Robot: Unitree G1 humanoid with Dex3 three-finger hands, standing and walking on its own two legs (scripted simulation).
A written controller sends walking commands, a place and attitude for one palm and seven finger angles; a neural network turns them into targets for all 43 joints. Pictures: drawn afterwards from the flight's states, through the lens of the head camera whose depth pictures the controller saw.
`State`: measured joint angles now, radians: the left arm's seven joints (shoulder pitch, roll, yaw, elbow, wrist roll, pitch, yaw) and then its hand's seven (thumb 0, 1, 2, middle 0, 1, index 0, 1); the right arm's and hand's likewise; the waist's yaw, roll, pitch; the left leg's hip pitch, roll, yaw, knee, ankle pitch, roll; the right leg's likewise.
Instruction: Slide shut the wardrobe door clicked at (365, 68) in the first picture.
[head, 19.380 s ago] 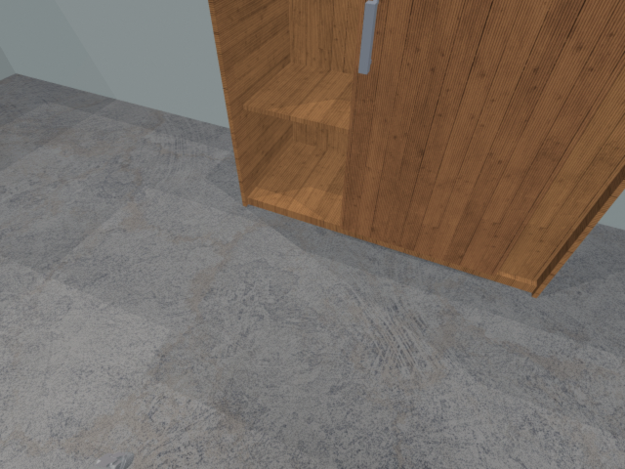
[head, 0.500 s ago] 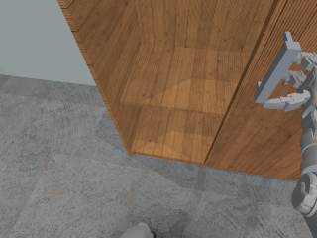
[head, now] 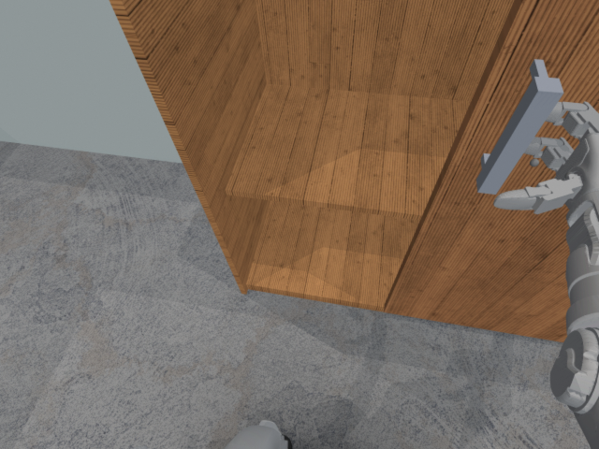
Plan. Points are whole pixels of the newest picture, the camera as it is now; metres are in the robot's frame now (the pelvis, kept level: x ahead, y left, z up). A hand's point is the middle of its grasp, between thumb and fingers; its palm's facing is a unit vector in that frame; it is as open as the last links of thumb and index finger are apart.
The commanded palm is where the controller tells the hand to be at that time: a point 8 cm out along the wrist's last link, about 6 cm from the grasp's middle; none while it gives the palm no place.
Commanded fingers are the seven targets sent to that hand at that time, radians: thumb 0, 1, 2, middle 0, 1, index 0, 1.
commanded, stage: slide the fingers in behind the handle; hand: right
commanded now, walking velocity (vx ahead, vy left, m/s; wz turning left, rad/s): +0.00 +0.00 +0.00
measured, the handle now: (510, 132) +0.54 -0.19 +0.12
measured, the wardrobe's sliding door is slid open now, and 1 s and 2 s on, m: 0.47 0.47 0.47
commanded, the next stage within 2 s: move the hooked fingers beside the handle in 0.30 s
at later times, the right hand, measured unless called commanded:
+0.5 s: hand (521, 156) +0.49 -0.20 +0.12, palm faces +0.04 +1.00 -0.03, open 13.8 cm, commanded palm +0.47 -0.24 +0.12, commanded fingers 0.00 0.50 -0.30 0.30 1.20 0.30 1.20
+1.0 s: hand (548, 165) +0.48 -0.22 +0.12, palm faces +0.04 +1.00 -0.04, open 14.0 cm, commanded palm +0.45 -0.27 +0.12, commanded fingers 0.00 0.50 -0.30 0.30 1.20 0.30 1.20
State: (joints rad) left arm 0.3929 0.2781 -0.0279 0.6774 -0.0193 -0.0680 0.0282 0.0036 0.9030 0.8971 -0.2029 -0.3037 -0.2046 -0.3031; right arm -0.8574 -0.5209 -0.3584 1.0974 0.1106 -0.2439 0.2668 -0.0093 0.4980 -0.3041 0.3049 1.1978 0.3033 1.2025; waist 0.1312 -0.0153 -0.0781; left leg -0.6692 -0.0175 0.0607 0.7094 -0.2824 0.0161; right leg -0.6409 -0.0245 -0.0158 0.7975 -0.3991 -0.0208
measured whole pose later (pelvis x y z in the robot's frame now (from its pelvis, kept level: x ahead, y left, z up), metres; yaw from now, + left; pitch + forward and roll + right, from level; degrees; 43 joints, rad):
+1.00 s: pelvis +0.00 +0.00 +0.00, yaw +0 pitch +13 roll +2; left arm 0.37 0.28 -0.03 0.68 -0.02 -0.07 0.04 0.00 0.90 0.90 -0.20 -0.30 -0.20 -0.30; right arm -0.83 -0.53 -0.37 1.07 0.12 -0.26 0.28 -0.01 0.50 -0.30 0.30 1.20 0.30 1.20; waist 0.12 -0.01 -0.07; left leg -0.65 -0.02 0.06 0.70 -0.29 0.02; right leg -0.62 -0.02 -0.01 0.79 -0.40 -0.02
